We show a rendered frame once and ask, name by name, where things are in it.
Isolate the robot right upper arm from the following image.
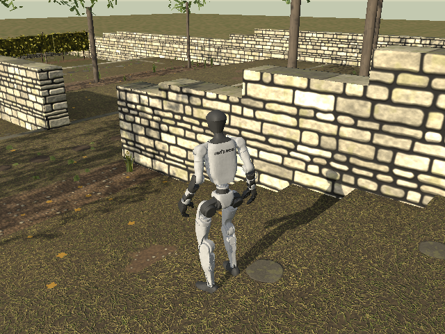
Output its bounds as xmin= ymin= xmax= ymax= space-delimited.
xmin=231 ymin=137 xmax=254 ymax=173

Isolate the left robot shin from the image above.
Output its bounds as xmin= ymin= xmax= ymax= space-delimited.
xmin=198 ymin=244 xmax=215 ymax=287

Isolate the robot left forearm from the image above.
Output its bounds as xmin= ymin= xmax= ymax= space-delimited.
xmin=181 ymin=175 xmax=200 ymax=205

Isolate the robot torso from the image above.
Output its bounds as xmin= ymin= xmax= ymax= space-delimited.
xmin=204 ymin=135 xmax=237 ymax=210

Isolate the robot left upper arm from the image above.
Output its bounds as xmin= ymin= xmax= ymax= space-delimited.
xmin=193 ymin=143 xmax=208 ymax=184

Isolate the left robot hand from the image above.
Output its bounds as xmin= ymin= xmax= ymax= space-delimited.
xmin=178 ymin=199 xmax=194 ymax=217

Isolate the right robot hand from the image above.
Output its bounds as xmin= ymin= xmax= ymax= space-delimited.
xmin=241 ymin=188 xmax=257 ymax=204

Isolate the robot right forearm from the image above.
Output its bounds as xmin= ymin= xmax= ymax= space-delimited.
xmin=245 ymin=164 xmax=256 ymax=190

